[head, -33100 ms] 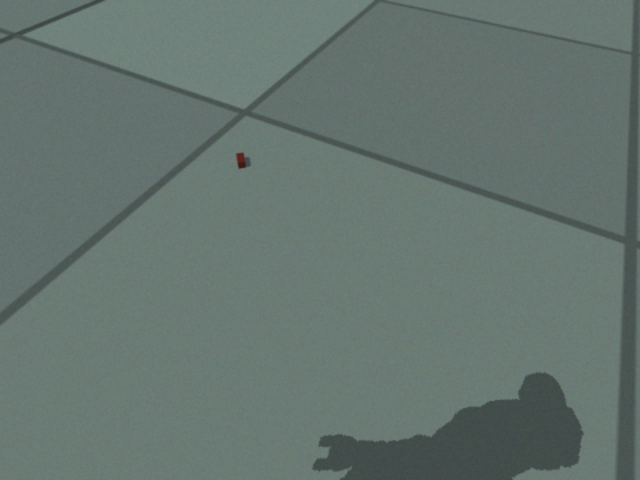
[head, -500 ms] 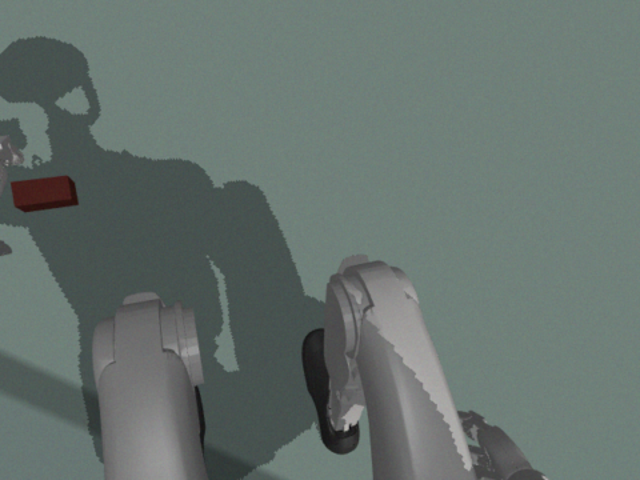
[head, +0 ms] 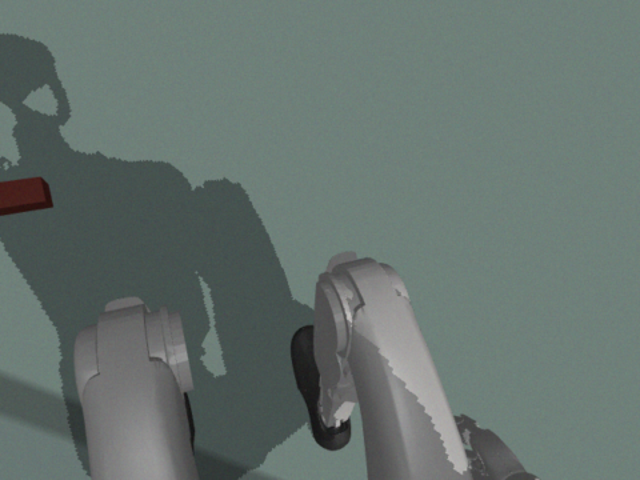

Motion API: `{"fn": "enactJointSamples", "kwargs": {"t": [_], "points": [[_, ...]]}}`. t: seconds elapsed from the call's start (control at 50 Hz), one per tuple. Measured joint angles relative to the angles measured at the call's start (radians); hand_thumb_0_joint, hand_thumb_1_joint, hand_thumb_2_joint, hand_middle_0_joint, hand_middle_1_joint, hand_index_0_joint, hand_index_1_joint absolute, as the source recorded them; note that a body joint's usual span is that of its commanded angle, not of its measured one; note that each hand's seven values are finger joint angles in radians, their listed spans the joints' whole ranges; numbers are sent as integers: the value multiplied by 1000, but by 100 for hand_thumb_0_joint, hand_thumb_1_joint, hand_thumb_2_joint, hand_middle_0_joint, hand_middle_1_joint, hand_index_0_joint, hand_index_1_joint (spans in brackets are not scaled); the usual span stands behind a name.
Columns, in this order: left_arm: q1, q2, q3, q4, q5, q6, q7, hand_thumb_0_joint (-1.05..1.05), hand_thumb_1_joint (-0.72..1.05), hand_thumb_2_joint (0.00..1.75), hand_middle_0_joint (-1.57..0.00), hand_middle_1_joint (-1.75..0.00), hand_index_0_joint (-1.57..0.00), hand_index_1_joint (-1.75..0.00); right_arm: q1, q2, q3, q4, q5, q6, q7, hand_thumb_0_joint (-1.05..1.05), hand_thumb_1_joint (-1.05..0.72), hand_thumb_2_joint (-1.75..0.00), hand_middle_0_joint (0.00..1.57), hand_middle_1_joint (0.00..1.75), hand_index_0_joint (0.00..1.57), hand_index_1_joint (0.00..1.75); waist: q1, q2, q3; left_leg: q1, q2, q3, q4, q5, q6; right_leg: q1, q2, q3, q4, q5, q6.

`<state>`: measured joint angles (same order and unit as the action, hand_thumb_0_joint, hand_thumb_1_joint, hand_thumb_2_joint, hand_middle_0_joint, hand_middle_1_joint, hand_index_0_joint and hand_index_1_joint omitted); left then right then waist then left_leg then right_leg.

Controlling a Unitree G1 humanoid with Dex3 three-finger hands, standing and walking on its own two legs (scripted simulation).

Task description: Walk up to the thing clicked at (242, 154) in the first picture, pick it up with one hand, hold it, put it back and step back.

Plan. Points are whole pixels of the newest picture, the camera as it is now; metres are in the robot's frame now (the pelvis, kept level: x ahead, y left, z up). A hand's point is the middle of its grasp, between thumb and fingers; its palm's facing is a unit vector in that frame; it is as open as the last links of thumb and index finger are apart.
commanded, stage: rise first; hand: left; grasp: from above
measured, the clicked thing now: (18, 196) +0.48 +0.31 -0.30
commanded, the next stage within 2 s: approach in 0.82 s
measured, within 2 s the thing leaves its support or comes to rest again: neither
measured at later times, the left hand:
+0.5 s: hand out of the picture +0.44 +0.34 -0.18, palm faces -0.47 -0.09 -0.88, open 12.2 cm
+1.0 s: hand out of the picture +0.45 +0.33 -0.19, palm faces -0.47 -0.09 -0.88, open 12.0 cm
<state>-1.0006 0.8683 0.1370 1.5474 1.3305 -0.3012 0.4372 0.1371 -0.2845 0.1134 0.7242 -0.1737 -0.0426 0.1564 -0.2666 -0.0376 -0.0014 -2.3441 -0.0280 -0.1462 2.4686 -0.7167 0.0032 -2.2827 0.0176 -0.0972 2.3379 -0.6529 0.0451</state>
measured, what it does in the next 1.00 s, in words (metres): stands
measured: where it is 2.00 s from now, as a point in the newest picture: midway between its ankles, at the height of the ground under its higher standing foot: (254, 436)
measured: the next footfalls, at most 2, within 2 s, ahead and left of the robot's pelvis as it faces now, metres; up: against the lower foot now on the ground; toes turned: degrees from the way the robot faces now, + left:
none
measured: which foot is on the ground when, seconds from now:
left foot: down 0.00-1.00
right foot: down 0.00-1.00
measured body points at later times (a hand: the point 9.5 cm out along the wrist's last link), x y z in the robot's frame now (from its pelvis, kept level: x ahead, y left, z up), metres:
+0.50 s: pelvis +0.00 +0.00 +0.00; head +0.25 +0.10 +0.36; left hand +0.47 +0.34 -0.13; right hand +0.05 -0.27 -0.08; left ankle +0.07 +0.12 -0.28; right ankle +0.11 -0.12 -0.28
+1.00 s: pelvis +0.00 +0.00 +0.00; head +0.25 +0.10 +0.36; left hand +0.47 +0.33 -0.14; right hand +0.04 -0.27 -0.08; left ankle +0.07 +0.12 -0.28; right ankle +0.11 -0.12 -0.28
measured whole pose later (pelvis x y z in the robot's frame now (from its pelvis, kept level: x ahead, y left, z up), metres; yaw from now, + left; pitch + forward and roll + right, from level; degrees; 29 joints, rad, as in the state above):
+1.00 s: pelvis +0.00 +0.00 +0.00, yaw -1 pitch +33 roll -11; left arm -1.02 0.90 0.12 1.55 1.32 -0.29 0.41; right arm 0.17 -0.29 0.14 0.69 -0.16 -0.05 0.15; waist -0.28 -0.04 0.01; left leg -2.35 -0.03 -0.15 2.46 -0.71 0.01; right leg -2.28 0.02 -0.10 2.32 -0.64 0.05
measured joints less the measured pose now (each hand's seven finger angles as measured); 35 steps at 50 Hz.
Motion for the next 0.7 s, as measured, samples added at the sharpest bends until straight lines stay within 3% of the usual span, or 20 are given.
{"fn": "enactJointSamples", "kwargs": {"t": [0.28, 0.46, 0.7], "points": [[-15, 26, -5, -11, -5, 18, -16, 0, -22, 77, -37, -72, -37, -72, 16, 0, 14, -13, 5, -4, -2, 0, -90, -90, 21, 30, 20, 30, -12, 0, 8, -7, 1, -1, 0, 4, 9, 1, 2, -2, -9, 4, 6], [7, 15, -15, -35, -17, 13, -41, 0, -21, 76, -37, -71, -37, -72, 29, 3, 12, -25, 16, 6, 2, 0, -90, -90, 21, 30, 20, 30, -3, 4, 2, 0, -2, -1, -10, 3, 9, 11, -1, -3, -18, 0, 3], [-9, 25, -11, -22, 5, -8, -20, 0, -20, 75, -40, -69, -39, -69, 17, -3, 17, -29, 13, -1, 0, 0, -90, -90, 21, 30, 20, 30, -4, -4, 6, -1, -2, -4, -9, 12, 7, 10, 0, -5, -19, 10, 3]]}}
